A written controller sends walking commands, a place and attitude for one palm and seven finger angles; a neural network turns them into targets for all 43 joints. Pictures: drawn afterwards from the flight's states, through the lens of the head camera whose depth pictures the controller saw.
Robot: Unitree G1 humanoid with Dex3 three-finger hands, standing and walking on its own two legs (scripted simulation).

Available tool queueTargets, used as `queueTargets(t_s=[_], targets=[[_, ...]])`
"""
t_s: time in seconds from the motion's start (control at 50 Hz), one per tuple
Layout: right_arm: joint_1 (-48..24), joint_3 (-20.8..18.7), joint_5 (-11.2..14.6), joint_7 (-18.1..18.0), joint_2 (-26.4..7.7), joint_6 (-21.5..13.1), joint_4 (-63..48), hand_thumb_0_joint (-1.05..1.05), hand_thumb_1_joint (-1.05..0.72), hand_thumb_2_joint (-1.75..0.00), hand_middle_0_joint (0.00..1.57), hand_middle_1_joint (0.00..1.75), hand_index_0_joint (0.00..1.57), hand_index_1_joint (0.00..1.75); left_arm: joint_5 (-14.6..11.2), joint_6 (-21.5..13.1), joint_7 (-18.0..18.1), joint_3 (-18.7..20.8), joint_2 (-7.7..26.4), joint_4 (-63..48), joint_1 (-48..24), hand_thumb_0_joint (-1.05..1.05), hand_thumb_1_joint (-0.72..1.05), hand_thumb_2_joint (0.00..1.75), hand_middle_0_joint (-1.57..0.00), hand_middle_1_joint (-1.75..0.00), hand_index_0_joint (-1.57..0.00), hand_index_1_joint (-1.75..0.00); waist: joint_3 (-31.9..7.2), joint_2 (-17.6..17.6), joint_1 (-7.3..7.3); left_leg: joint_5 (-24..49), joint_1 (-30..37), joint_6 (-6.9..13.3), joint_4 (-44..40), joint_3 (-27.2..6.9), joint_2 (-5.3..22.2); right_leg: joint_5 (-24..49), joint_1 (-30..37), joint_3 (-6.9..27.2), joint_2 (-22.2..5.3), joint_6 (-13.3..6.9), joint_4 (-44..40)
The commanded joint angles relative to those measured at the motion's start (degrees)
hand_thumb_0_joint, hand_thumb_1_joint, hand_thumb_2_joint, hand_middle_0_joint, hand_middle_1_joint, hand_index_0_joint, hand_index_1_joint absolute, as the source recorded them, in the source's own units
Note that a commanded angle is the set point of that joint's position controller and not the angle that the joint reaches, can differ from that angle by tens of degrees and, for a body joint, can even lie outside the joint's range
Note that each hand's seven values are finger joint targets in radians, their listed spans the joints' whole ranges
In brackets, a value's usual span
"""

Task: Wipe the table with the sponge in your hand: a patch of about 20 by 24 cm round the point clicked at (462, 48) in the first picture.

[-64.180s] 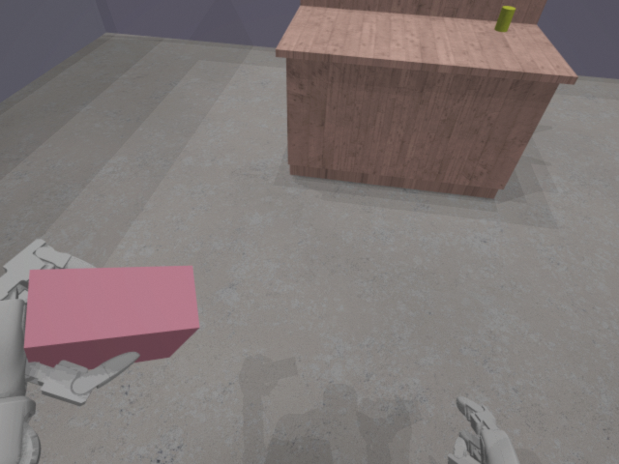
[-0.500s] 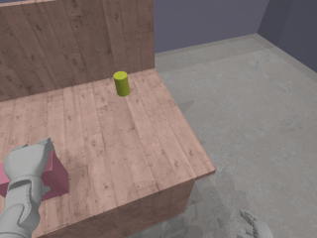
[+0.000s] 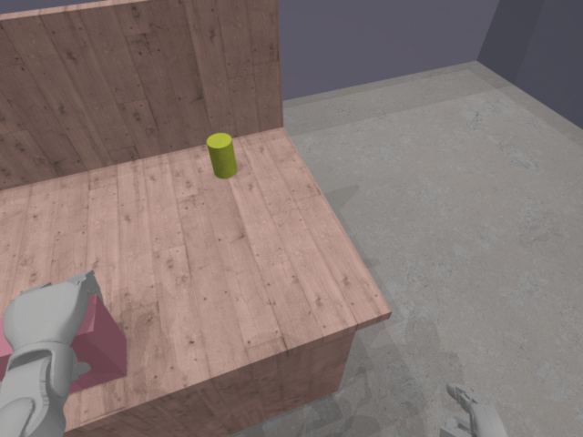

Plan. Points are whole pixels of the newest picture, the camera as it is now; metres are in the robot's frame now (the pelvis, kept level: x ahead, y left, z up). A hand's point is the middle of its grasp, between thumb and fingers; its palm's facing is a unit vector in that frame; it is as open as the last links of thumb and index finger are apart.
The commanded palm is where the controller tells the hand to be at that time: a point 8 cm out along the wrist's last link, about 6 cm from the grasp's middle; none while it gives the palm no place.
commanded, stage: lift the sponge slowly off the table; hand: left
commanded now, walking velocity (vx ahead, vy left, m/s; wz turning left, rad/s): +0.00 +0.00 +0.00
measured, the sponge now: (70, 357) +0.20 +0.36 -0.05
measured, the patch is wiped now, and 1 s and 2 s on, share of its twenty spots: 0.95 0.95 0.95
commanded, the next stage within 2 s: bring the sponge back beside the body in 1.80 s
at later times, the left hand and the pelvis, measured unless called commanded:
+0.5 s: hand (66, 333) +0.21 +0.34 +0.03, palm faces -0.07 -0.05 -1.00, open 10.4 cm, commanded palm +0.20 +0.34 +0.09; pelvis +0.00 +0.00 +0.01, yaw +0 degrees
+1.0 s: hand (50, 318) +0.22 +0.34 +0.07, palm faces -0.03 -0.04 -1.00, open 10.4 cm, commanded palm +0.19 +0.34 +0.13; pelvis -0.01 +0.00 +0.01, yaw +1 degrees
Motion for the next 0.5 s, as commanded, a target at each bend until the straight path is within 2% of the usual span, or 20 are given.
queueTargets(t_s=[0.0, 0.04, 0.1, 0.14, 0.16, 0.18, 0.2, 0.22, 0.3, 0.32, 0.34, 0.36, 0.38, 0.4, 0.44, 0.48], targets=[[-7.65, -2.6, 0.03, -1.0, -7.52, -2.83, -8.08, 0.0, -0.9, -0.9, 0.2, 0.3, 0.2, 0.3, 0.7, -0.04, 0.08, 5.5, 13.53, -7.73, -6.68, 0.0, 0.1, 1.3, -1.2, -1.6, -1.2, -1.6, -8.14, -0.88, 0.42, 20.02, 4.09, 0.65, -4.94, -1.35, -0.7, 17.75, 6.88, 0.98, 1.27, -4.39, -2.77], [-7.45, -2.62, -0.03, -1.14, -7.14, -2.96, -8.0, 0.0, -0.9, -0.9, 0.2, 0.3, 0.2, 0.3, 1.07, 0.06, 0.11, 4.02, 12.51, -8.16, -7.63, 0.0, 0.1, 1.3, -1.2, -1.6, -1.2, -1.6, -8.14, 0.14, 0.21, 19.61, 4.89, 0.74, -5.05, -1.16, -0.78, 16.64, 6.64, 0.17, 1.19, -4.25, -2.84], [-8.43, -2.67, -0.07, -1.26, -7.03, -3.19, -8.02, 0.0, -0.9, -0.9, 0.2, 0.3, 0.2, 0.3, 1.05, -0.21, 0.16, 4.89, 13.13, -10.52, -8.07, 0.0, 0.1, 1.3, -1.2, -1.6, -1.2, -1.6, -9.71, 0.86, 0.66, 21.59, 6.48, 0.6, -5.33, -1.51, -0.64, 17.9, 7.75, 0.87, 1.31, -4.43, -2.93], [-8.16, -2.82, -0.16, -1.23, -6.79, -3.36, -7.88, 0.0, -0.9, -0.9, 0.2, 0.3, 0.2, 0.3, 1.07, -0.36, 0.29, 3.78, 12.22, -12.07, -8.28, 0.0, 0.1, 1.3, -1.2, -1.6, -1.2, -1.6, -10.49, 1.83, 0.47, 22.39, 7.7, 0.56, -5.11, -1.46, -0.5, 18.04, 7.69, 0.28, 1.22, -4.32, -2.76], [-8.32, -2.77, -0.18, -1.28, -6.65, -3.45, -8.07, 0.0, -0.9, -0.9, 0.2, 0.3, 0.2, 0.3, 0.8, -0.2, 0.22, 3.45, 11.57, -11.83, -7.13, 0.0, 0.1, 1.3, -1.2, -1.6, -1.2, -1.6, -9.89, 1.15, 0.58, 22.31, 7.61, 0.58, -5.23, -1.43, -0.55, 18.31, 7.89, 0.22, 1.16, -4.22, -3.04], [-8.22, -2.8, -0.22, -1.31, -7.01, -3.33, -7.64, 0.0, -0.9, -0.9, 0.2, 0.3, 0.2, 0.3, 0.92, -0.17, 0.38, 5.29, 13.7, -11.69, -7.87, 0.0, 0.1, 1.3, -1.2, -1.6, -1.2, -1.6, -9.88, 0.3, 0.69, 22.47, 7.42, 0.53, -5.45, -1.56, -0.51, 18.79, 8.3, 0.41, 1.2, -4.33, -3.07], [-9.18, -2.62, -0.14, -1.46, -6.95, -3.26, -7.93, 0.0, -0.9, -0.9, 0.2, 0.3, 0.2, 0.3, 0.61, -0.11, 0.41, 6.39, 14.64, -12.84, -7.64, 0.0, 0.1, 1.3, -1.2, -1.6, -1.2, -1.6, -9.85, 1.5, 1.22, 22.09, 7.48, 0.39, -6.08, -1.92, -0.61, 17.87, 8.86, 1.01, 1.36, -4.44, -3.33], [-8.72, -2.56, -0.23, -1.58, -6.72, -3.22, -7.84, 0.0, -0.9, -0.9, 0.2, 0.3, 0.2, 0.3, 0.72, 0.05, 0.45, 5.01, 13.43, -13.08, -9.09, 0.0, 0.1, 1.3, -1.2, -1.6, -1.2, -1.6, -9.85, 0.76, 0.64, 21.48, 7.82, 0.57, -6.04, -1.63, -0.53, 17.31, 8.62, 0.22, 1.29, -4.19, -3.32], [-10.06, -2.24, -0.17, -1.75, -6.66, -3.21, -7.87, 0.0, -0.9, -0.9, 0.2, 0.3, 0.2, 0.3, 0.86, 0.46, 0.8, 6.8, 15.4, -14.98, -10.51, 0.0, 0.1, 1.3, -1.2, -1.6, -1.2, -1.6, -9.71, 2.21, 1.29, 21.81, 8.64, 0.28, -7.03, -2.13, -0.61, 16.83, 9.44, 1.15, 1.42, -4.51, -4.01], [-9.69, -2.34, -0.22, -1.86, -6.53, -3.31, -7.82, 0.0, -0.9, -0.9, 0.2, 0.3, 0.2, 0.3, 0.97, 0.36, 0.93, 6.06, 15.04, -15.74, -12.16, 0.0, 0.1, 1.3, -1.2, -1.6, -1.2, -1.6, -9.77, 2.59, 0.84, 21.82, 9.38, 0.52, -6.74, -1.54, -0.53, 17.29, 9.33, 0.71, 1.23, -4.33, -4.08], [-9.51, -2.43, -0.32, -1.89, -6.53, -3.38, -7.63, 0.0, -0.9, -0.9, 0.2, 0.3, 0.2, 0.3, 1.04, 0.35, 1.12, 7.86, 16.61, -15.43, -10.87, 0.0, 0.1, 1.3, -1.2, -1.6, -1.2, -1.6, -10.55, 1.84, 1.38, 22.36, 9.58, 0.52, -6.81, -1.66, -0.57, 17.9, 10.17, 0.74, 1.16, -4.37, -4.24], [-9.93, -2.22, -0.26, -2.0, -6.46, -3.28, -7.51, 0.0, -0.9, -0.9, 0.2, 0.3, 0.2, 0.3, 0.98, 0.5, 0.99, 7.37, 16.23, -15.03, -10.62, 0.0, 0.1, 1.3, -1.2, -1.6, -1.2, -1.6, -9.6, 2.25, 1.19, 22.56, 9.44, 0.47, -6.89, -1.54, -0.74, 18.65, 10.22, 1.05, 1.07, -4.39, -4.57], [-9.88, -2.22, -0.31, -2.07, -6.56, -3.14, -7.17, 0.0, -0.9, -0.9, 0.2, 0.3, 0.2, 0.3, 0.97, 0.59, 0.91, 7.87, 16.97, -14.87, -11.69, 0.0, 0.1, 1.3, -1.2, -1.6, -1.2, -1.6, -9.89, 1.46, 1.16, 22.54, 9.57, 0.51, -7.0, -1.37, -0.8, 19.36, 10.71, 1.34, 0.99, -4.34, -4.75], [-10.65, -1.98, -0.21, -2.19, -6.67, -3.06, -7.32, 0.0, -0.9, -0.9, 0.2, 0.3, 0.2, 0.3, 0.72, 0.64, 0.81, 9.52, 18.82, -15.69, -12.74, 0.0, 0.1, 1.3, -1.2, -1.6, -1.2, -1.6, -9.52, 2.28, 1.32, 22.01, 9.78, 0.46, -7.57, -1.69, -0.87, 18.53, 11.24, 2.22, 1.2, -4.57, -5.23], [-10.59, -1.92, -0.13, -2.19, -6.37, -3.05, -7.18, 0.0, -0.9, -0.9, 0.2, 0.3, 0.2, 0.3, 0.91, 1.15, 0.38, 7.74, 17.16, -14.96, -13.01, 0.0, 0.1, 1.3, -1.2, -1.6, -1.2, -1.6, -8.71, 2.16, 1.12, 22.18, 9.99, 0.5, -7.69, -1.49, -0.88, 17.99, 10.87, 1.02, 1.02, -4.38, -5.36], [-10.86, -2.01, -0.19, -2.18, -6.57, -3.21, -7.26, 0.0, -0.9, -0.9, 0.2, 0.3, 0.2, 0.3, 0.67, 1.26, -0.37, 6.98, 16.65, -15.73, -12.75, 0.0, 0.1, 1.3, -1.2, -1.6, -1.2, -1.6, -9.82, 3.19, 1.17, 23.66, 11.12, 0.54, -7.72, -1.28, -0.88, 19.8, 11.7, 1.2, 0.83, -4.37, -5.62]])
